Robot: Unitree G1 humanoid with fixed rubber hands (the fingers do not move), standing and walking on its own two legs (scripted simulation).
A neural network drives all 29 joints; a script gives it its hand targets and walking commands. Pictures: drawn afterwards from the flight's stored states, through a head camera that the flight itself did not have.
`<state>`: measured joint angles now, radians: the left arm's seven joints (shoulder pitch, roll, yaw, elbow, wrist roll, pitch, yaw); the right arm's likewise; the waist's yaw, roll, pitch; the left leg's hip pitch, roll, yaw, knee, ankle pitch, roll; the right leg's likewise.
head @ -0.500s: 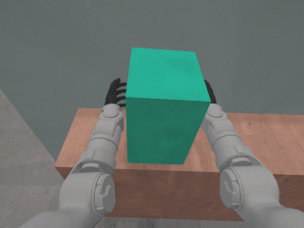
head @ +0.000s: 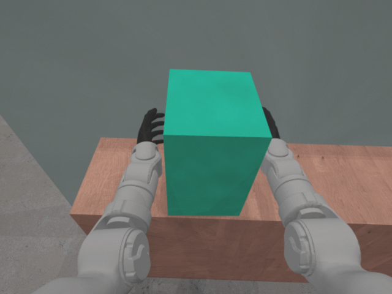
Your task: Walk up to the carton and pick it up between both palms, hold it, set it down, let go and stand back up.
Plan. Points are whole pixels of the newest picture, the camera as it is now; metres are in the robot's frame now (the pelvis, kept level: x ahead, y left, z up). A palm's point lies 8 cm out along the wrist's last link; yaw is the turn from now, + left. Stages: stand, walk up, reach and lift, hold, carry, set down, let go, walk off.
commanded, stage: set down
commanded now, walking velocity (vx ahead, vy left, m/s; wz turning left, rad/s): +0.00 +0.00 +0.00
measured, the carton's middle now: (206, 147) +0.41 -0.01 +0.07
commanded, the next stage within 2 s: none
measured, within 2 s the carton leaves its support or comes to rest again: rests again in 0.94 s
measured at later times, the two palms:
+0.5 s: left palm (150, 151) +0.39 +0.11 +0.07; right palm (269, 149) +0.40 -0.15 +0.08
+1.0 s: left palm (150, 157) +0.39 +0.12 +0.05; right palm (265, 154) +0.40 -0.15 +0.06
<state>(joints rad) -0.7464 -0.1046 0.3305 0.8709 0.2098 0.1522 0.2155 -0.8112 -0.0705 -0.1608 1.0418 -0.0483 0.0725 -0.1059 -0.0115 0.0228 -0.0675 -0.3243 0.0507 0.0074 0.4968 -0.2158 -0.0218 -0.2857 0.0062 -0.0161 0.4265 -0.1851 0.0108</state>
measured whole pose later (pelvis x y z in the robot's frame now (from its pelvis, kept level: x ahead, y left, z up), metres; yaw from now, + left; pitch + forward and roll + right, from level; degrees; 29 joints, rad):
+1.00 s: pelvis +0.01 +0.00 +0.00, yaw +0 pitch +3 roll -1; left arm -0.68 -0.13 0.37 0.94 0.27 -0.03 0.21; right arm -0.72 -0.03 -0.23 1.04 -0.16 -0.08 -0.09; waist -0.01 0.02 -0.02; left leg -0.32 0.05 0.01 0.50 -0.23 -0.02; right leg -0.29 0.01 -0.02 0.43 -0.20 0.01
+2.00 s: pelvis +0.02 +0.00 +0.00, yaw +0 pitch +6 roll -1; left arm -0.63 -0.08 0.27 0.94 0.15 -0.11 0.22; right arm -0.73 -0.09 -0.07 1.10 0.19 -0.20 -0.09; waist 0.00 0.02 -0.01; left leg -0.36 0.06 0.01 0.50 -0.23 -0.03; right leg -0.33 0.01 -0.02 0.43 -0.20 0.01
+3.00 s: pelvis -0.01 -0.01 +0.00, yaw +0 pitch +3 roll -1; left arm -0.07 -0.01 0.04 0.52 0.01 -0.14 0.20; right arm -0.09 -0.16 -0.02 0.65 0.20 -0.24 0.03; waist 0.00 0.02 -0.02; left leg -0.36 0.06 0.01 0.50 -0.19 -0.03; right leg -0.33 0.02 -0.01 0.43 -0.16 0.00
